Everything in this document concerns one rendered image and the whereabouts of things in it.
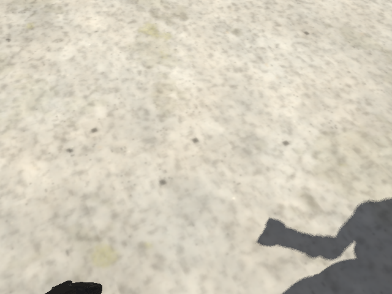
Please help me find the left robot hand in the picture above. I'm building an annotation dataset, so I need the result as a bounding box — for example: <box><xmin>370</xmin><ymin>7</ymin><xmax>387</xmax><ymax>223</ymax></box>
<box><xmin>45</xmin><ymin>281</ymin><xmax>102</xmax><ymax>294</ymax></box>

